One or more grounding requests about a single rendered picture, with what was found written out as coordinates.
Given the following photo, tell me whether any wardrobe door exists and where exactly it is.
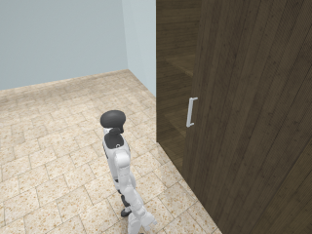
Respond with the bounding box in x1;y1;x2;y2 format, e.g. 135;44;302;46
181;0;312;234
251;137;312;234

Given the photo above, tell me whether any handle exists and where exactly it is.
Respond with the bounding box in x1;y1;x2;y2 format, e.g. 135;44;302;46
186;97;197;128

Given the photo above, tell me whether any right robot hand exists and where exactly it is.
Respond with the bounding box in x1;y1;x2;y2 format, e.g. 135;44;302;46
140;212;158;231

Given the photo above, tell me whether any robot right upper arm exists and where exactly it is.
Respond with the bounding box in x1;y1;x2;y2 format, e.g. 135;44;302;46
114;149;133;195

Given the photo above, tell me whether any robot left upper arm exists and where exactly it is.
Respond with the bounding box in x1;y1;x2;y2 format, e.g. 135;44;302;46
103;128;112;135

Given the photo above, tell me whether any robot left foot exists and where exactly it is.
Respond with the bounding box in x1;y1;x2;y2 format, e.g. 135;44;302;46
121;209;132;217

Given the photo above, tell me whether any robot head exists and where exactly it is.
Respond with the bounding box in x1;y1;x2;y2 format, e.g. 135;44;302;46
99;110;126;149

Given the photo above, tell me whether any right robot forearm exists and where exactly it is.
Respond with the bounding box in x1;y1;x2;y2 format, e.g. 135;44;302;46
123;186;147;218

